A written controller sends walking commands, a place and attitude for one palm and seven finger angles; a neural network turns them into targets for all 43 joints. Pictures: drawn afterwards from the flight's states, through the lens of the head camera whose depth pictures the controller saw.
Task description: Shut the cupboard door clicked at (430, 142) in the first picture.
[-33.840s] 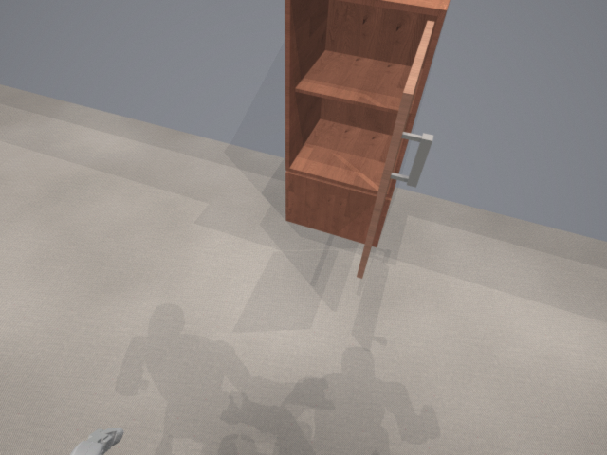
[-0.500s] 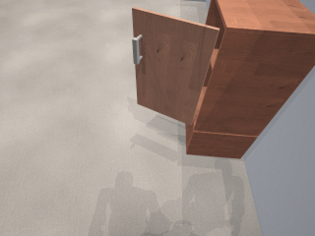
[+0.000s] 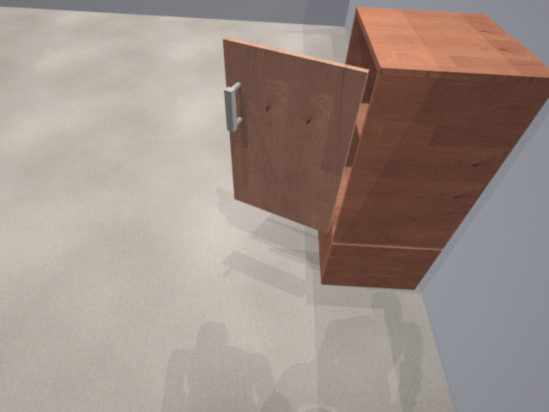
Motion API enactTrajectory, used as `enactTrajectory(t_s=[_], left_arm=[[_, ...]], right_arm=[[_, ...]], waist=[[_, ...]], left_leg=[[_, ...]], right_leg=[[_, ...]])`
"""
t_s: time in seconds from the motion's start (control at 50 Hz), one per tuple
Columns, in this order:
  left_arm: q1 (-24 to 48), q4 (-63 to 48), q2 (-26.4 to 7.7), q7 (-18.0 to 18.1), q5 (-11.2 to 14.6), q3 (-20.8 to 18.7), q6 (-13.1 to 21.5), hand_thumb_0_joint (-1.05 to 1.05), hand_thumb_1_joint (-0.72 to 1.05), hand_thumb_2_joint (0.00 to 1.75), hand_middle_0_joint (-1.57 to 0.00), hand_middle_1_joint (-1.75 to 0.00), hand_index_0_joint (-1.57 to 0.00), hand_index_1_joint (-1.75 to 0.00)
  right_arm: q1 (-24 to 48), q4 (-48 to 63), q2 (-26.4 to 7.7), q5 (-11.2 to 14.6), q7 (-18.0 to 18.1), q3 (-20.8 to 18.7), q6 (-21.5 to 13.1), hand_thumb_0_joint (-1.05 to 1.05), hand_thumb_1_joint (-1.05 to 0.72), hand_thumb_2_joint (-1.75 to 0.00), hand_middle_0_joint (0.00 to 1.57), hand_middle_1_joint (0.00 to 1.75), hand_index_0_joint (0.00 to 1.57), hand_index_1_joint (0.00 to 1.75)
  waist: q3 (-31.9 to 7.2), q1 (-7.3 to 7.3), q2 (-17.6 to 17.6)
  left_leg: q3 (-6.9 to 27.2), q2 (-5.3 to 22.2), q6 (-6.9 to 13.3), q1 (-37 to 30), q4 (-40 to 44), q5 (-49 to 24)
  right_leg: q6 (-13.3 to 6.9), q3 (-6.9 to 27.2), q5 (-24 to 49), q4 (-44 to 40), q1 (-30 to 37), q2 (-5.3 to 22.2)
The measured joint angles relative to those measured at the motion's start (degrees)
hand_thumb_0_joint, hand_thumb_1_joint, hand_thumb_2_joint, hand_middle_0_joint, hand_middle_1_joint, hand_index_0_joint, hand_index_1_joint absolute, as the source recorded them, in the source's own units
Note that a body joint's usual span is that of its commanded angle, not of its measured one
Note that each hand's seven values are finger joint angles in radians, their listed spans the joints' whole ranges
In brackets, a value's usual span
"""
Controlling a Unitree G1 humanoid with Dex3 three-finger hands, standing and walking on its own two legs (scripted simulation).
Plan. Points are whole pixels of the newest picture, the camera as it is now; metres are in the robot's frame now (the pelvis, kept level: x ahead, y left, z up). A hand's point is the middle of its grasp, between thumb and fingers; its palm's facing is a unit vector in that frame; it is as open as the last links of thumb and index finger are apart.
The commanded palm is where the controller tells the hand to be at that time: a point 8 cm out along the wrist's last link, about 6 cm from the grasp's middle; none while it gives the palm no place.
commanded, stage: let the arm hang, fingers relaxed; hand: left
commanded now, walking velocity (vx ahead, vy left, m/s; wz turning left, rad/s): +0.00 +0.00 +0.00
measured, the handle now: (234, 106) +0.89 +0.16 -0.03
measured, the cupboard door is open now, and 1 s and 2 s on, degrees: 67 67 67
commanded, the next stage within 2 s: look to check the result in 0.10 s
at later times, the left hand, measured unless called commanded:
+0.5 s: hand out of the picture -0.03 +0.16 -0.18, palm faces +0.03 -0.98 -0.17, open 7.3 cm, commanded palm none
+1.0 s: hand out of the picture -0.01 +0.16 -0.18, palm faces +0.09 -0.98 -0.19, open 7.3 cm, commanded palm none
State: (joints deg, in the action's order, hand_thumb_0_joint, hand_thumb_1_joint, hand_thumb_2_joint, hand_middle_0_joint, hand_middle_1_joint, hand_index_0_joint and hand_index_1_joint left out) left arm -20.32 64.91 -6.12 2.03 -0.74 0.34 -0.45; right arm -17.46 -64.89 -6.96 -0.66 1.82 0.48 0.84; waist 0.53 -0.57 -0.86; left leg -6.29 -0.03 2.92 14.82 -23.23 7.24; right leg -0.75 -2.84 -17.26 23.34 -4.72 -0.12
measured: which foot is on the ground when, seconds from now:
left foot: down 0.00-1.00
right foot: down 0.00-1.00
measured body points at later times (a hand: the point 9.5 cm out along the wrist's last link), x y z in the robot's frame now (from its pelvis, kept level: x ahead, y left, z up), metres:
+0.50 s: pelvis +0.01 +0.00 +0.00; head +0.02 +0.00 +0.45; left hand -0.03 +0.21 -0.16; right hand -0.01 -0.21 -0.16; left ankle +0.06 +0.09 -0.74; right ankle -0.05 -0.11 -0.74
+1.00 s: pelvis +0.01 -0.01 -0.01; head +0.03 +0.00 +0.44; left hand -0.01 +0.21 -0.17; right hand +0.01 -0.22 -0.17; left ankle +0.06 +0.09 -0.74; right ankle -0.05 -0.11 -0.74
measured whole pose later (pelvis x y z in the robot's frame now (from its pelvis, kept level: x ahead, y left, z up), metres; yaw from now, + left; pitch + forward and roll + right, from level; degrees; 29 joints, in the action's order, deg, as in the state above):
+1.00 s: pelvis +0.01 -0.01 -0.01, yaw +3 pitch -1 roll +0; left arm -18.2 62.6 -7.6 2.5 -0.9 -1.9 -1.1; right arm -16.6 -63.6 -7.4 -0.7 1.4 -0.5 1.7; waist 3.1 -1.1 -0.3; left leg -3.6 -0.8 2.5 17.5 -28.8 10.6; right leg -1.1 -5.6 -21.0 27.1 -5.4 0.4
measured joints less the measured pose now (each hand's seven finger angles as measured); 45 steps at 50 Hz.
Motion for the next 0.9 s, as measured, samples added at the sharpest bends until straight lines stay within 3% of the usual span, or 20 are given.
enactTrajectory(t_s=[0.9], left_arm=[[0.7, -0.1, -0.6, 0.5, 0.0, -0.7, 0.1, 0.0, 0.91, 0.9, -0.2, -0.3, -0.2, -0.3]], right_arm=[[0.8, 0.0, -0.2, 0.1, 0.2, -0.2, -0.2, 0.01, -0.91, -0.9, 0.2, 0.29, 0.19, 0.3]], waist=[[1.5, -0.32, 0.1]], left_leg=[[0.3, -0.1, -0.5, -0.6, -1.0, 1.9]], right_leg=[[-0.2, -0.2, -1.2, -0.5, 1.5, 0.0]])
